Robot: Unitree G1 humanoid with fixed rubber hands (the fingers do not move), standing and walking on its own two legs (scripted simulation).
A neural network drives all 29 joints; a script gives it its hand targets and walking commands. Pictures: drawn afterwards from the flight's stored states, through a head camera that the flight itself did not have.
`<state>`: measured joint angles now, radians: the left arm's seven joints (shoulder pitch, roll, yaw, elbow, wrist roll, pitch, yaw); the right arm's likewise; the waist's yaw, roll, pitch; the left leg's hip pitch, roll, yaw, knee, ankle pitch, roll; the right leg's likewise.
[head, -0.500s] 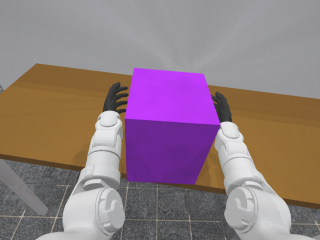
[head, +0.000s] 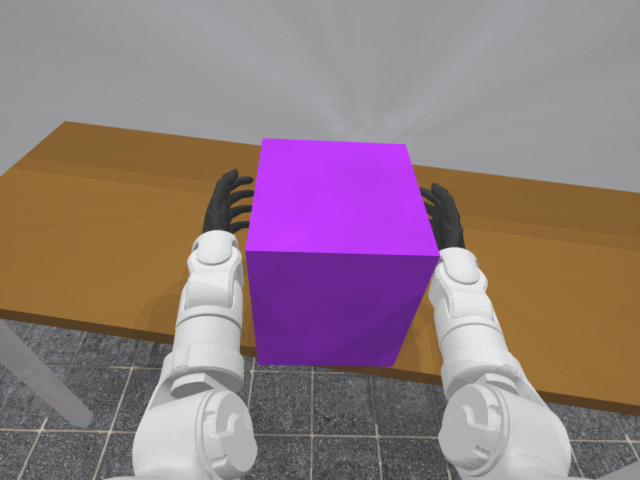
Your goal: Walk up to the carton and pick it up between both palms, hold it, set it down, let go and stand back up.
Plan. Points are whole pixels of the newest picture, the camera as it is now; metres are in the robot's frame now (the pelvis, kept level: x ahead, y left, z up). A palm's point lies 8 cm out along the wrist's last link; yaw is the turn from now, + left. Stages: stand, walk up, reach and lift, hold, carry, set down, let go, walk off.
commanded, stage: set down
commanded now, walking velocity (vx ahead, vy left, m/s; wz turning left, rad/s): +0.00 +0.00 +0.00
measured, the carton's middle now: (330, 257) +0.42 +0.03 +0.05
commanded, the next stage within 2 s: none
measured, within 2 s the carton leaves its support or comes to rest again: neither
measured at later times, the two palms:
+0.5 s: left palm (220, 232) +0.39 +0.17 +0.12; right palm (445, 246) +0.41 -0.12 +0.11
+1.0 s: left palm (225, 232) +0.41 +0.18 +0.09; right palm (440, 248) +0.42 -0.12 +0.09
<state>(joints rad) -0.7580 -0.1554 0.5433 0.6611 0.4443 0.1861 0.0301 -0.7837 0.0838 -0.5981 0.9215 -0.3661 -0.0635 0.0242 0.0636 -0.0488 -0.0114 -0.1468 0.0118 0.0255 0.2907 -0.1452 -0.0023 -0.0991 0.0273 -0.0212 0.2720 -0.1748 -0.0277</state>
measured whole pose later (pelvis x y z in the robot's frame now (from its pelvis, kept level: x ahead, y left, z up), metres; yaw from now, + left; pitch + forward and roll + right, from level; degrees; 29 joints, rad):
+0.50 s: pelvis +0.00 +0.00 +0.00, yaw -1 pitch +0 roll +0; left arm -0.74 -0.19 0.59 0.59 0.48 0.18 0.00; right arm -0.76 0.12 -0.62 0.85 -0.41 -0.07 0.05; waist 0.07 -0.05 0.01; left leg -0.12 0.01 0.05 0.28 -0.15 0.00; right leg -0.09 0.02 -0.02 0.28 -0.18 -0.02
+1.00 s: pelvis +0.00 +0.00 +0.00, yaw -2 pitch +7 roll -1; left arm -0.83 0.01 0.31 0.90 0.18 0.11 0.17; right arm -0.85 -0.07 -0.27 1.08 -0.08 -0.03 -0.03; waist 0.09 -0.04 -0.07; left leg -0.32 0.04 0.08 0.36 -0.16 0.00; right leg -0.27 0.04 -0.02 0.32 -0.17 -0.03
